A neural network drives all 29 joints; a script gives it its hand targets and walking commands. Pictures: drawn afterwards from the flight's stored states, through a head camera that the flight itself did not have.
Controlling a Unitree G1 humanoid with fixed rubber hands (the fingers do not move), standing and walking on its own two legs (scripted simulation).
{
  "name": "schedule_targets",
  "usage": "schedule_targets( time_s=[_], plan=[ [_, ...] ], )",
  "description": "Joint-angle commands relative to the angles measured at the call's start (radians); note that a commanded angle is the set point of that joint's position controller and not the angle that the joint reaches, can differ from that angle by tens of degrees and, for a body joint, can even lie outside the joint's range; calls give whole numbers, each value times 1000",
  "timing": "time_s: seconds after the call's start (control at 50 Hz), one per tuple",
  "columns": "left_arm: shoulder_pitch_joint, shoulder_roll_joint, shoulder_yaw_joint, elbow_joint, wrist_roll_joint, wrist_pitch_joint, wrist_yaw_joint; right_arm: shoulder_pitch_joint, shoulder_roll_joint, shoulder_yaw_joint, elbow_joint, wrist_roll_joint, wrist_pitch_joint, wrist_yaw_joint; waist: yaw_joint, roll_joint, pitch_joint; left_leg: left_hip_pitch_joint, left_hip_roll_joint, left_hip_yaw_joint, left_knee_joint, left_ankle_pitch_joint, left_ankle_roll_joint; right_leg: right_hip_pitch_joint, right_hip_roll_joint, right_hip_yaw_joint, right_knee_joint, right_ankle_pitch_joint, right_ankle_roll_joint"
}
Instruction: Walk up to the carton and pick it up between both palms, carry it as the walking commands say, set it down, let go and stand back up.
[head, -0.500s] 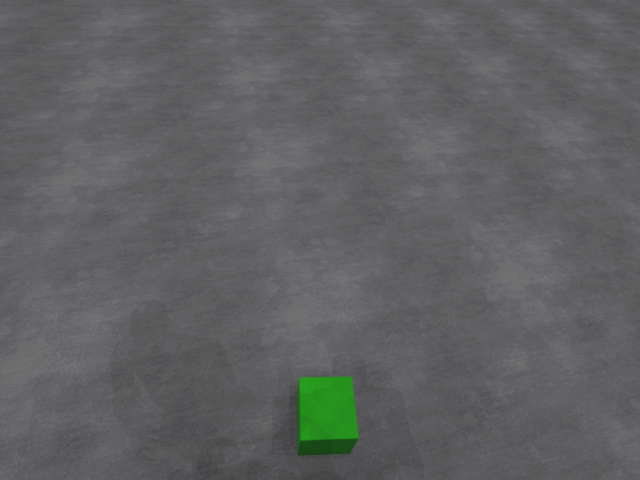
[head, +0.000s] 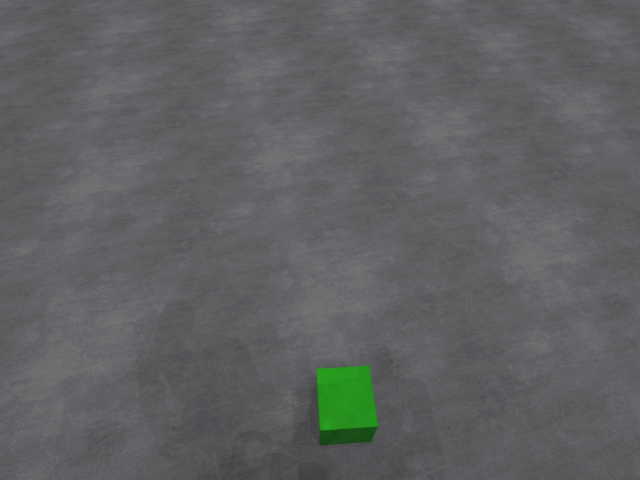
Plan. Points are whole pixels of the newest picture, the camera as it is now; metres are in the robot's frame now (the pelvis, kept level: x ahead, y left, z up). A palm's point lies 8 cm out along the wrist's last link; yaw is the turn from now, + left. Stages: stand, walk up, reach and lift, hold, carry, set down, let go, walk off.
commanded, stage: stand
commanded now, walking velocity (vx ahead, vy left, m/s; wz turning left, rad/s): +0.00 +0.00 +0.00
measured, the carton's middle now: (344, 405) +0.43 -0.05 -0.70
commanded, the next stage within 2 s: reach and lift in 1.26 s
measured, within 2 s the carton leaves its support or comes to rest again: neither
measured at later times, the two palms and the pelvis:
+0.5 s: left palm out of the picture -0.02 +0.20 -0.14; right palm out of the picture -0.03 -0.25 -0.14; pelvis -0.02 -0.02 +0.00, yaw +0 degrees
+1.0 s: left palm out of the picture +0.00 +0.18 -0.14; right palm out of the picture -0.04 -0.27 -0.15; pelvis -0.02 -0.04 +0.00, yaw +0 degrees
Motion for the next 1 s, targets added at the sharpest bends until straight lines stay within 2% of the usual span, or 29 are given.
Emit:
schedule_targets(
  time_s=[0.0, 0.02, 0.04, 0.1, 0.14, 0.2, 0.22, 0.28, 0.3, 0.32, 0.34, 0.38, 0.42, 0.46, 0.48, 0.5, 0.52, 0.56, 0.62, 0.64, 0.66, 0.7, 0.74, 0.78, 0.84, 0.88, 0.9, 0.92, 0.98],
  plan=[
    [54, 101, 17, -19, 10, -10, -1, 60, -118, -18, -15, -5, -5, -2, -11, 60, -8, -15, 166, -127, -73, 252, -19, -25, -69, 74, -47, 167, -23],
    [42, 102, 18, -20, 10, -12, 1, 63, -113, -15, -12, -5, -6, -3, -8, 25, 15, -39, 165, -127, -80, 230, -20, -22, -71, 75, -53, 161, -23],
    [54, 106, 20, -11, 7, -13, 0, 65, -119, -16, -11, -3, -7, -2, -6, 43, 1, -39, 168, -132, -77, 246, -22, -7, -68, 70, -49, 165, -24],
    [66, 88, 17, -5, 8, -14, -2, 68, -105, -19, -11, -7, -7, -4, -6, 5, 4, -26, 175, -133, -76, 221, -17, -31, -71, 68, -49, 159, -25],
    [63, 79, 15, -7, 6, -16, -2, 84, -100, -17, 0, -7, -2, -6, -6, 35, 0, -33, 175, -124, -82, 210, -23, -33, -66, 72, -43, 141, -25],
    [61, 84, 17, -13, 9, -21, -3, 86, -97, -19, -4, -13, -5, -4, -7, 31, 6, -47, 170, -130, -83, 180, -25, -42, -67, 79, -50, 138, -32],
    [66, 84, 15, -4, 10, -19, 1, 78, -98, -18, 6, -10, -3, -4, 1, 4, 24, -47, 177, -133, -86, 172, -23, -44, -69, 79, -53, 130, -31],
    [81, 66, 17, -10, 10, -23, -3, 82, -88, -22, 0, -13, -5, -4, -5, 25, 5, -37, 172, -120, -76, 163, -22, -48, -72, 82, -62, 141, -33],
    [71, 74, 17, -3, 9, -22, -1, 88, -96, -24, 14, -11, -1, -3, -4, -5, 36, -57, 164, -115, -85, 144, -31, -52, -66, 86, -68, 116, -31],
    [74, 84, 20, -13, 7, -24, 0, 85, -106, -26, 7, -11, -3, -3, 0, 18, 26, -53, 164, -116, -77, 144, -32, -44, -70, 89, -64, 142, -28],
    [84, 84, 18, 2, 6, -28, -2, 96, -92, -24, 18, -10, -3, -4, 0, -18, 16, -49, 162, -110, -75, 160, -31, -36, -78, 91, -74, 141, -32],
    [88, 85, 17, 2, 9, -26, 0, 94, -89, -23, 19, -12, -4, -4, 0, -27, 28, -48, 159, -109, -65, 151, -34, -60, -76, 101, -80, 123, -35],
    [71, 94, 24, -6, 9, -23, -1, 93, -100, -27, 15, -13, -6, -2, -1, 20, 6, -52, 163, -108, -76, 165, -34, -37, -72, 92, -60, 151, -33],
    [84, 70, 18, -6, 9, -25, 1, 94, -90, -27, 16, -11, -2, -3, 0, 16, 45, -62, 163, -107, -75, 123, -35, -65, -67, 96, -80, 110, -30],
    [79, 79, 18, -9, 7, -26, 2, 92, -88, -27, 13, -14, -4, -1, 0, 44, 40, -66, 164, -114, -81, 116, -32, -57, -67, 93, -83, 84, -32],
    [90, 83, 19, -4, 7, -27, 1, 94, -92, -26, 17, -11, -2, -1, 0, 16, 20, -53, 162, -112, -76, 126, -34, -52, -70, 100, -79, 114, -32],
    [80, 72, 16, -16, 10, -26, -2, 104, -79, -27, 19, -17, -3, -1, -1, 26, 33, -54, 163, -105, -70, 124, -33, -71, -75, 108, -87, 81, -33],
    [72, 103, 24, -15, 8, -29, -1, 92, -91, -30, 22, -16, -4, -1, 2, -14, 33, -69, 156, -98, -46, 113, -37, -73, -83, 128, -113, 21, -37],
    [73, 84, 23, -20, 10, -29, -1, 108, -73, -31, 27, -20, 2, 2, -5, -18, 59, -77, 147, -83, -23, 98, -43, -112, -95, 161, -147, -45, -46],
    [74, 80, 21, -22, 9, -29, -4, 114, -78, -31, 24, -22, 2, 4, -7, 25, 38, -64, 149, -91, -28, 104, -42, -105, -98, 157, -141, -37, -47],
    [78, 88, 24, -26, 5, -33, -6, 115, -85, -29, 28, -17, 2, 4, -3, -19, 18, -61, 145, -81, -18, 107, -42, -99, -95, 156, -143, -11, -42],
    [66, 98, 25, -31, 5, -35, -3, 125, -81, -27, 27, -21, -5, 1, -11, 32, -12, -37, 156, -89, -29, 134, -37, -91, -92, 147, -110, 37, -48],
    [59, 104, 30, -32, 3, -36, -3, 124, -95, -31, 22, -18, -5, -2, -8, -2, -14, -38, 162, -97, -38, 165, -38, -78, -80, 125, -90, 89, -44],
    [71, 94, 29, -33, 1, -42, -4, 120, -84, -27, 26, -19, -6, -3, -3, 27, -34, -37, 168, -93, -34, 163, -32, -49, -85, 124, -89, 117, -48],
    [73, 100, 32, -34, 5, -34, 0, 109, -83, -28, 28, -17, -4, -3, 1, -9, 13, -68, 160, -85, -31, 153, -39, -52, -81, 122, -105, 69, -46],
    [71, 80, 26, -29, 7, -30, -1, 114, -79, -32, 28, -21, -2, -2, -1, 27, 42, -82, 162, -85, -38, 141, -46, -80, -87, 127, -114, 20, -50],
    [65, 99, 31, -36, 6, -28, -1, 109, -94, -33, 23, -20, -1, -2, -4, 5, 39, -67, 161, -85, -29, 138, -43, -81, -90, 141, -123, 30, -50],
    [57, 104, 30, -33, 3, -28, -1, 117, -86, -30, 19, -20, -5, 0, -6, 38, 41, -77, 163, -91, -42, 160, -41, -66, -86, 132, -106, 76, -47],
    [72, 90, 30, -31, 3, -34, -2, 125, -84, -28, 31, -20, -4, -2, 0, 6, 23, -79, 170, -95, -43, 161, -40, -42, -82, 117, -102, 75, -52]
  ],
)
